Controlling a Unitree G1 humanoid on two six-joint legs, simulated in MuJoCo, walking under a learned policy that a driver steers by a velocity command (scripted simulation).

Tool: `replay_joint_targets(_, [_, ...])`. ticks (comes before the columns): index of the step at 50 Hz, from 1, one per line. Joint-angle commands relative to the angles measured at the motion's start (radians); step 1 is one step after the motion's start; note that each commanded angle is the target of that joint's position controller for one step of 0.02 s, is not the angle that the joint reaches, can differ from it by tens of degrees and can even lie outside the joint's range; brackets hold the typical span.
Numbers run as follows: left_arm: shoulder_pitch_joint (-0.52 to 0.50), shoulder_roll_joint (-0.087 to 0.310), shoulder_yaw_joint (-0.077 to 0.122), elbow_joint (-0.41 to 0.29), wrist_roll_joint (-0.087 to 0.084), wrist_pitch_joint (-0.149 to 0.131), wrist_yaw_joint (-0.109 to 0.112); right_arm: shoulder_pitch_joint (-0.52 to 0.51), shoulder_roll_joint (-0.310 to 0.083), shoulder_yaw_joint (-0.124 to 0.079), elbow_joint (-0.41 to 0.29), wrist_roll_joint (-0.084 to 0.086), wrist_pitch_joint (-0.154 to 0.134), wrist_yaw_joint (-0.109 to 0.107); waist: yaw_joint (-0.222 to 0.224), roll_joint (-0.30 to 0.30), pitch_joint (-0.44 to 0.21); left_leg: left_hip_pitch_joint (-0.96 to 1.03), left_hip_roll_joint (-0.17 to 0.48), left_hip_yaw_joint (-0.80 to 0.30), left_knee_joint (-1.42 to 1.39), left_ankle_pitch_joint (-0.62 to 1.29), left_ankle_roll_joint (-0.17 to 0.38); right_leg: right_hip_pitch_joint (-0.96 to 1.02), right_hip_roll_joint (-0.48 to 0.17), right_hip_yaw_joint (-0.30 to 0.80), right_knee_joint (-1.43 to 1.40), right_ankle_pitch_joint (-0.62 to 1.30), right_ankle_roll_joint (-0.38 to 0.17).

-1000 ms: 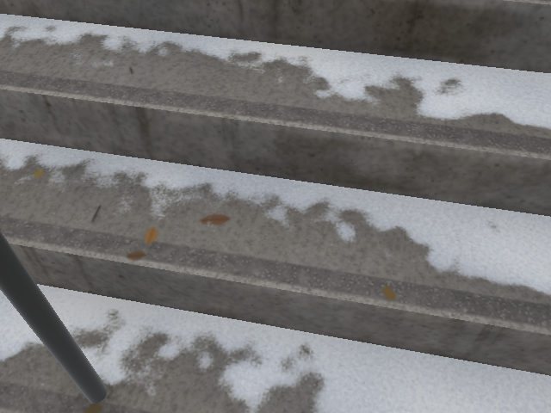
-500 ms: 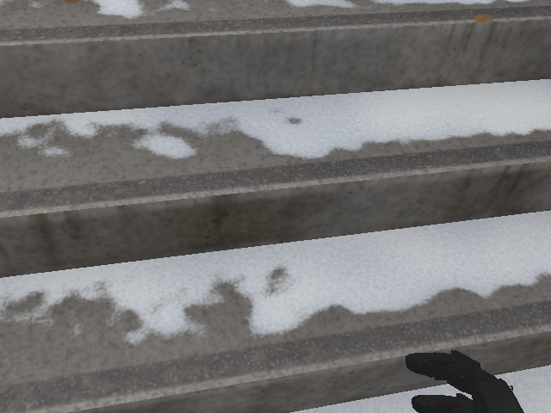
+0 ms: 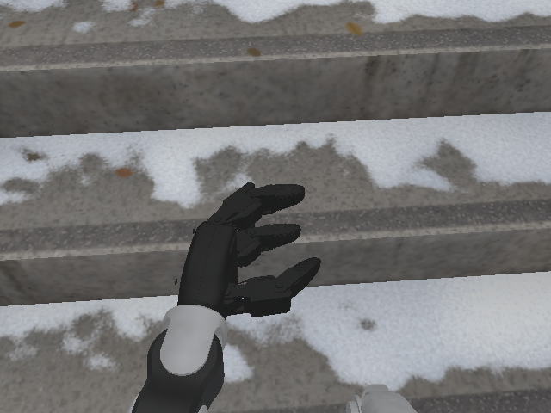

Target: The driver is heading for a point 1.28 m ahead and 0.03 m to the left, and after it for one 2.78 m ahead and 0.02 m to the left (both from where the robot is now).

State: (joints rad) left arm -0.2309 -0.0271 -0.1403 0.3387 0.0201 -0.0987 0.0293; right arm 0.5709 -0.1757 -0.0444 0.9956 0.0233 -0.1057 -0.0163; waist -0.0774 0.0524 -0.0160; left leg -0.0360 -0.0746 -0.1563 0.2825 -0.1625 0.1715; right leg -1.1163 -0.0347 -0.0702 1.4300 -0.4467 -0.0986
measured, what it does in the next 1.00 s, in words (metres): climbs: right foot 0.17 m higher, then left foot 0.16 m higher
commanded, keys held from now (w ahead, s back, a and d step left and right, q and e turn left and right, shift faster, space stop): w+q+shift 0.12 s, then w+shift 0.14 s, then w+e+shift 0.66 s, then w+shift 0.08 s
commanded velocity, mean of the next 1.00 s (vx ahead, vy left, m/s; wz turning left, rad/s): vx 1.00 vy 0.00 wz -0.20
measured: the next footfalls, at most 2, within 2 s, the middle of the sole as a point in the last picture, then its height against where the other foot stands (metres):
right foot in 0.02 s outside the picture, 0.17 m higher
left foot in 0.38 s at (186, 346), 0.16 m higher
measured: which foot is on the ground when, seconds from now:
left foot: down 0.00-0.02, up 0.04-0.36, down 0.38-0.78, up 0.80-1.00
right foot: up 0.00-0.00, down 0.02-0.38, up 0.40-0.76, down 0.78-1.00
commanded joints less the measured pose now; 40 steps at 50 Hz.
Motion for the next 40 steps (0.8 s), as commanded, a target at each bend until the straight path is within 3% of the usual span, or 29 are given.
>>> replay_joint_targets(1, [0.598,0.364,0.192,0.117,-0.003,0.022,0.009,-0.33,-0.384,-0.127,-0.233,0.001,-0.078,0.022,0.434,0.033,-0.556,-0.232,0.13,-0.14,0.579,1.693,0.051,1.171,0.07,0.057,-0.475,-0.023,-0.004])
replay_joint_targets(2, [0.6,0.443,0.222,0.177,0.003,0.008,0.004,-0.42,-0.206,-0.104,-0.269,-0.023,-0.115,0.055,0.382,-0.199,-0.455,-0.398,-0.024,-0.098,1.032,0.578,-0.019,1.222,-0.098,0.328,-0.737,0.213,-0.075])
replay_joint_targets(3, [0.477,0.493,0.245,0.199,0.036,0.003,0.008,-0.247,-0.093,-0.082,-0.338,0.009,-0.102,0.053,0.216,-0.462,-0.538,-0.723,-0.122,-0.096,1.591,0.077,-0.099,1.27,-0.429,0.968,-1.013,0.495,-0.222])
replay_joint_targets(4, [0.421,0.392,0.236,0.206,0.033,0.009,-0.001,-0.313,-0.065,-0.07,-0.379,-0.041,-0.071,0.037,0.162,-0.218,-0.434,-0.862,-0.023,-0.004,1.816,0.082,-0.075,1.223,-0.418,0.928,-0.983,0.201,-0.239])
replay_joint_targets(5, [0.43,0.263,0.204,0.317,0.009,-0.006,-0.01,-0.404,0.006,-0.046,-0.417,-0.069,-0.042,0.031,0.133,-0.065,-0.225,-1.02,0.03,0.031,1.851,0.093,-0.041,1.153,-0.354,0.767,-0.974,-0.049,-0.194])
replay_joint_targets(6, [0.466,0.212,0.189,0.396,0.013,-0.022,-0.014,-0.469,0.042,-0.021,-0.45,-0.089,-0.01,0.024,0.121,0.015,-0.054,-1.13,0.049,0.047,1.918,-0.007,-0.016,1.064,-0.335,0.607,-0.998,-0.028,-0.136])
replay_joint_targets(8, [0.624,0.156,0.177,0.578,0.032,-0.055,-0.026,-0.553,0.167,0.048,-0.507,-0.074,0.033,0.03,0.095,-0.072,0.059,-1.317,0.06,0.017,2.141,-0.186,0.037,1.014,-0.286,0.363,-1.073,0.088,-0.041])
replay_joint_targets(12, [0.61,0.161,0.16,0.697,0.043,-0.082,-0.044,-0.777,0.162,0.083,-0.633,-0.034,0.071,-0.013,0.015,-0.108,0.233,-1.388,0.033,0.052,1.968,-0.42,0.024,0.799,-0.256,0.003,-1.354,0.438,0.009])
replay_joint_targets(13, [0.602,0.202,0.161,0.704,0.017,-0.086,-0.048,-0.794,0.118,0.079,-0.658,-0.024,0.075,-0.019,-0.023,-0.083,0.253,-1.323,0.044,0.08,1.738,-0.457,0.02,0.778,-0.212,-0.101,-1.393,0.565,0.027])
replay_joint_targets(15, [0.55,0.291,0.164,0.677,-0.063,-0.054,-0.021,-0.68,0.061,0.106,-0.638,-0.037,0.075,0.013,-0.11,-0.005,0.069,-0.592,0.064,0.303,1.13,-0.2,0.002,0.492,-0.098,-0.226,-1.558,0.8,-0.044])
replay_joint_targets(16, [0.572,0.358,0.162,0.61,-0.113,-0.078,-0.006,-0.527,-0.014,0.077,-0.525,-0.03,0.066,0.033,-0.094,0.007,-0.157,-0.177,-0.031,0.399,1.132,-0.018,-0.028,0.49,-0.112,-0.147,-1.445,1.487,-0.111])
replay_joint_targets(18, [0.471,0.676,0.268,0.531,-0.108,-0.126,-0.028,-0.131,-0.1,0.02,-0.458,-0.041,0.077,0.016,-0.306,-0.225,-0.447,0.044,-0.015,0.3,0.907,-0.079,-0.069,0.856,-0.209,-0.048,-0.981,2.093,-0.117])
replay_joint_targets(19, [0.473,0.654,0.294,0.516,-0.094,-0.131,-0.047,-0.145,-0.177,-0.017,-0.454,-0.055,0.08,0.014,-0.297,-0.192,-0.498,0.05,-0.058,0.211,0.606,-0.208,-0.07,0.976,-0.162,0.026,-0.659,1.978,-0.076])
replay_joint_targets(20, [0.55,0.461,0.276,0.493,-0.037,-0.115,-0.065,-0.291,-0.279,-0.054,-0.432,-0.08,0.061,0.023,-0.132,0.118,-0.413,0.109,0.185,-0.178,0.394,0.184,0.01,0.729,0.03,0.087,-0.132,0.501,0.012])
replay_joint_targets(21, [0.634,0.355,0.256,0.422,-0.034,-0.105,-0.069,-0.217,-0.3,-0.07,-0.405,-0.091,0.052,0.018,-0.106,0.16,-0.549,0.217,0.401,-0.594,0.209,0.341,0.096,0.444,0.187,0.33,0.455,0.306,0.028])
replay_joint_targets(22, [0.537,0.286,0.245,0.336,-0.011,-0.084,-0.056,-0.276,-0.28,-0.074,-0.382,-0.082,0.032,0.03,-0.044,0.02,-0.483,0.168,0.406,-0.579,0.17,0.12,0.075,0.304,0.149,0.317,0.645,0.363,0.021])
replay_joint_targets(23, [0.455,0.229,0.223,0.271,0.014,-0.071,-0.045,-0.305,-0.239,-0.069,-0.301,-0.051,0.011,0.04,0.0,-0.027,-0.292,0.068,0.378,-0.476,0.164,-0.021,0.044,0.168,0.102,0.247,0.705,0.361,-0.002])
replay_joint_targets(24, [0.398,0.133,0.183,0.239,0.04,-0.058,-0.045,-0.273,-0.152,-0.052,-0.211,-0.05,-0.006,0.054,0.039,-0.044,-0.131,-0.002,0.338,-0.33,0.178,-0.041,0.021,0.011,0.066,0.222,0.817,0.299,-0.052])
replay_joint_targets(26, [0.418,0.096,0.156,0.252,0.019,-0.015,-0.049,-0.226,0.035,0.0,-0.118,-0.065,-0.017,0.042,0.082,-0.038,-0.031,-0.081,0.298,-0.094,0.145,-0.037,-0.02,-0.087,0.065,0.204,0.912,0.206,-0.092])
replay_joint_targets(30, [0.198,0.038,0.117,0.103,-0.022,0.069,0.001,-0.221,-0.018,0.012,-0.015,-0.076,-0.055,0.041,0.18,0.021,0.133,-0.303,0.354,0.1,-0.166,-0.15,-0.07,-0.256,0.084,0.179,0.956,-0.044,-0.1])
replay_joint_targets(32, [0.084,0.093,0.103,0.041,-0.033,0.082,0.022,-0.261,-0.033,0.029,-0.002,-0.041,-0.049,0.035,0.227,-0.033,0.23,-0.536,0.271,0.308,-0.353,0.039,-0.112,-0.056,0.068,0.067,0.467,-0.005,-0.097])
replay_joint_targets(33, [0.155,0.153,0.107,0.071,-0.03,0.097,0.011,-0.254,-0.074,0.03,-0.014,-0.02,-0.037,0.01,0.244,-0.051,0.17,-0.602,0.222,0.406,-0.409,0.256,-0.079,0.212,0.075,-0.047,0.23,0.078,-0.072])
replay_joint_targets(34, [0.303,0.201,0.126,0.148,-0.022,0.1,-0.011,-0.328,-0.113,0.032,-0.072,0.014,-0.041,-0.014,0.299,-0.034,0.01,-0.62,0.202,0.476,-0.347,0.804,-0.053,0.574,0.112,-0.14,0.145,0.186,-0.067])
replay_joint_targets(35, [0.405,0.271,0.155,0.213,-0.023,0.111,-0.023,-0.293,-0.239,0.005,-0.112,0.045,-0.053,-0.033,0.319,-0.036,-0.172,-0.533,0.196,0.464,-0.215,1.303,-0.031,0.796,0.198,-0.173,0.127,0.233,-0.05])
replay_joint_targets(36, [0.562,0.293,0.172,0.237,-0.01,0.124,-0.012,-0.31,-0.382,-0.034,-0.146,0.054,-0.082,-0.042,0.383,0.077,-0.271,-0.293,0.29,0.422,-0.029,1.735,-0.006,0.802,0.162,-0.172,0.049,0.133,-0.062])
replay_joint_targets(37, [0.679,0.319,0.184,0.265,0.006,0.123,-0.01,-0.403,-0.458,-0.074,-0.198,0.062,-0.086,-0.032,0.445,0.108,-0.389,-0.106,0.346,0.39,0.239,2.087,-0.012,0.844,0.19,-0.153,-0.039,0.047,-0.054])
replay_joint_targets(38, [0.719,0.386,0.205,0.274,-0.005,0.105,-0.021,-0.409,-0.427,-0.083,-0.243,0.075,-0.075,-0.009,0.424,0.087,-0.43,-0.072,0.34,0.343,0.529,1.991,-0.009,0.942,0.224,-0.067,-0.325,0.022,-0.061])
replay_joint_targets(39, [0.646,0.401,0.237,0.279,-0.016,0.089,-0.041,-0.404,-0.326,-0.071,-0.285,0.031,-0.062,0.015,0.36,0.006,-0.334,-0.138,0.235,0.295,0.961,1.165,-0.032,0.938,0.242,0.138,-0.73,0.004,-0.123])
replay_joint_targets(40, [0.498,0.463,0.267,0.289,-0.032,0.08,-0.053,-0.426,-0.145,-0.028,-0.388,-0.056,-0.063,0.056,0.215,-0.375,-0.208,-0.654,0.008,0.201,1.46,0.068,-0.111,1.056,0.122,0.521,-0.789,0.54,-0.233])
Keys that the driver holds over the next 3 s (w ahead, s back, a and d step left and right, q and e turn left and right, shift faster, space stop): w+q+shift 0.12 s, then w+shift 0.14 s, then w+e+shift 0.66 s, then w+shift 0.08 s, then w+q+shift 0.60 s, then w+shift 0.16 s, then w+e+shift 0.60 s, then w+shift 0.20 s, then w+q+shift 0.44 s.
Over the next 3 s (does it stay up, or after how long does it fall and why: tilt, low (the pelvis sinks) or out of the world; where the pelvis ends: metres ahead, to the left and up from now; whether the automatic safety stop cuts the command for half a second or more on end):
stays up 2.48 0.00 1.36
